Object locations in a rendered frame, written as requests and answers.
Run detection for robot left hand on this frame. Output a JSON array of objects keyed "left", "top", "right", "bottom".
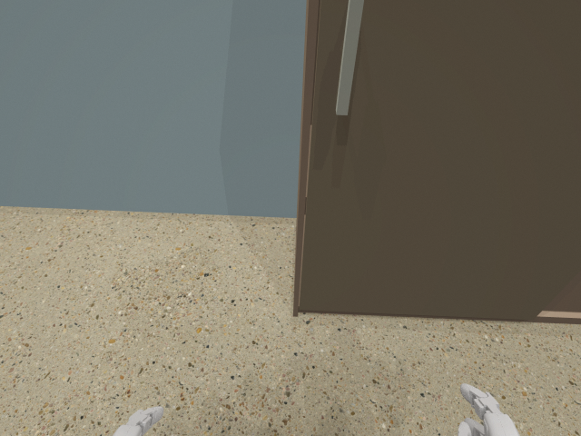
[{"left": 113, "top": 406, "right": 164, "bottom": 436}]

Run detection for wardrobe door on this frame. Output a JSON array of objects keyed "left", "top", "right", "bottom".
[
  {"left": 543, "top": 271, "right": 581, "bottom": 312},
  {"left": 300, "top": 0, "right": 581, "bottom": 320}
]

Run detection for robot right hand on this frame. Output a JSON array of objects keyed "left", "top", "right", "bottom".
[{"left": 458, "top": 383, "right": 520, "bottom": 436}]

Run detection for handle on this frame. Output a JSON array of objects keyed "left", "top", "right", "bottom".
[{"left": 336, "top": 0, "right": 364, "bottom": 115}]

